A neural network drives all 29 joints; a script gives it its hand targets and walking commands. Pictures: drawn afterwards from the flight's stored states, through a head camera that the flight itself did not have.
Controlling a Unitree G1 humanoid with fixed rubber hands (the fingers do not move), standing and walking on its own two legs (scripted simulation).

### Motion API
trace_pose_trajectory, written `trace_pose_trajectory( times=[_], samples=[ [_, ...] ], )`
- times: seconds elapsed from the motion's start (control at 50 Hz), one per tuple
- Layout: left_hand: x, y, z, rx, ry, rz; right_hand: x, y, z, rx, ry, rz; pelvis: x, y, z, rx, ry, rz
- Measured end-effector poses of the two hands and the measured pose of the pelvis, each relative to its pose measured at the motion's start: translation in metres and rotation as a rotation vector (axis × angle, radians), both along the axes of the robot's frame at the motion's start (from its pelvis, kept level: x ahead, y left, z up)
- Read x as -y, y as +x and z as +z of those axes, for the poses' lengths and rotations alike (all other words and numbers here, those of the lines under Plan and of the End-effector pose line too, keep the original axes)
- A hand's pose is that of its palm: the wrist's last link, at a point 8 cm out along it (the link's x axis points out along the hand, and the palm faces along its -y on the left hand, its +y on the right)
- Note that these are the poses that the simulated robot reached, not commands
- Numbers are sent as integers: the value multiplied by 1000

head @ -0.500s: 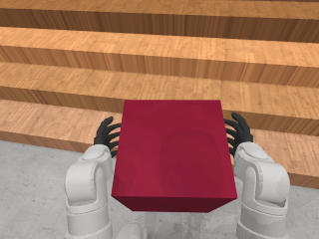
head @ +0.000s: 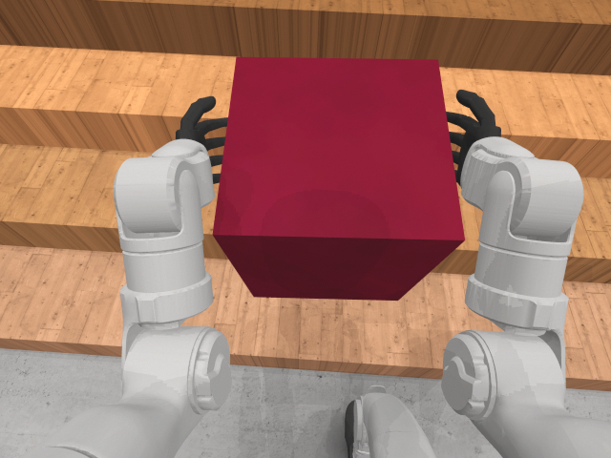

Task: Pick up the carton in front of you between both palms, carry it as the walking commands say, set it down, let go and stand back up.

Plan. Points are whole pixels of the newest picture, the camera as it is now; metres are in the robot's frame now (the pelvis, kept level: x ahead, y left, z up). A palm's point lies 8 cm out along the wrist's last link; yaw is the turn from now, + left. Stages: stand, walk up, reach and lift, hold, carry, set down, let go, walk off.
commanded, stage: carry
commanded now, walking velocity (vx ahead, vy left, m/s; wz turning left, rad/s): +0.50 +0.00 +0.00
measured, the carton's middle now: (330, 198) +0.40 -0.02 +0.08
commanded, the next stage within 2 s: none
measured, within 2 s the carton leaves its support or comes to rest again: neither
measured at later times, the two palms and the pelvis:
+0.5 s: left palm (195, 5) +0.69 +0.17 +0.16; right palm (394, 0) +0.72 -0.13 +0.15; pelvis +0.32 +0.01 +0.01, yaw -1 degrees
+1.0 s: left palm out of the picture +1.01 +0.16 +0.37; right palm out of the picture +1.03 -0.14 +0.40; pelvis +0.65 +0.00 +0.20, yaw -1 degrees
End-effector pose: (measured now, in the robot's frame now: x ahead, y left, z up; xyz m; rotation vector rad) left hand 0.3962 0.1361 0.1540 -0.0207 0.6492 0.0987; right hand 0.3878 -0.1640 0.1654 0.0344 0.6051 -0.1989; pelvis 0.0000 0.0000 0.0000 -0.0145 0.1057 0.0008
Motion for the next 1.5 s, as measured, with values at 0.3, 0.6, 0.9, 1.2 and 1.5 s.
trace_pose_trajectory(
  times=[0.3,0.6,0.9,1.2,1.5],
  samples=[
    [-17,158,-22,-78,20,156,-19,204,-31,-79,82,110,25,181,-1,2,40,7],
    [-15,387,14,-92,-21,-16,-19,375,2,-89,44,-18,-32,388,51,31,89,3],
    [11,568,184,67,-43,-99,6,544,198,62,-29,-68,-28,576,170,59,-35,-17],
    [-76,683,315,-101,49,198,-85,759,314,-98,39,239,12,735,301,63,-10,25],
    [-53,919,392,-107,72,-5,-53,921,373,-107,40,28,-69,931,346,27,78,-1]
  ],
)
